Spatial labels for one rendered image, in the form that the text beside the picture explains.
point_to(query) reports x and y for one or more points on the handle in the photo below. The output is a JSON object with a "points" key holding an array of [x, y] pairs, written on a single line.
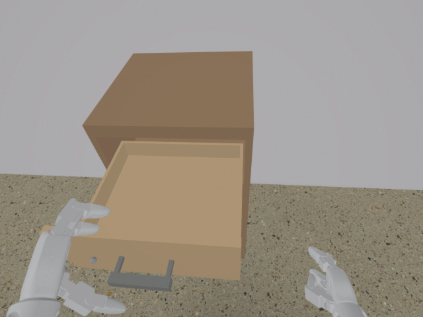
{"points": [[138, 281]]}

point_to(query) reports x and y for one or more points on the left robot hand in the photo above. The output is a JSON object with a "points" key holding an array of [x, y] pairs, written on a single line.
{"points": [[46, 276]]}

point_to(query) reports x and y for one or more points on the right robot hand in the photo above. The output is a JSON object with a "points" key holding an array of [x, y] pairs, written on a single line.
{"points": [[332, 289]]}

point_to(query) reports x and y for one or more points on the drawer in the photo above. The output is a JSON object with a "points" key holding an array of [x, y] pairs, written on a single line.
{"points": [[176, 201]]}

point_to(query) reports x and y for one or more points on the cabinet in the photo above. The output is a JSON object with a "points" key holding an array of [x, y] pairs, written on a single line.
{"points": [[196, 97]]}

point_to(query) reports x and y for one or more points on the right robot forearm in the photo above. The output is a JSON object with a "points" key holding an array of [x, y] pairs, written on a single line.
{"points": [[348, 309]]}

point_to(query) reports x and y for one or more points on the left robot forearm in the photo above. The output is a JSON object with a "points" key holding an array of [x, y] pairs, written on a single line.
{"points": [[35, 307]]}

